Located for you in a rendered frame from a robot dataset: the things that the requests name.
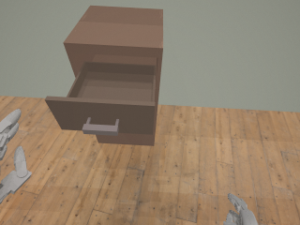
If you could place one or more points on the handle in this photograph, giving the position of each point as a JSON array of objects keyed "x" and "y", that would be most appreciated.
[{"x": 94, "y": 129}]

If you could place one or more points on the cabinet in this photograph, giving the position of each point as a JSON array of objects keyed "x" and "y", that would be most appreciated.
[{"x": 121, "y": 35}]

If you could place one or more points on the robot right hand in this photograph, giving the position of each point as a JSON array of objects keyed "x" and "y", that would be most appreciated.
[{"x": 245, "y": 217}]

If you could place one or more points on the robot left hand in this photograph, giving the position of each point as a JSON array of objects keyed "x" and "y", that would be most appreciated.
[{"x": 15, "y": 179}]

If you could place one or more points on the drawer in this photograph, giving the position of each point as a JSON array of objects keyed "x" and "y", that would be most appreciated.
[{"x": 108, "y": 91}]

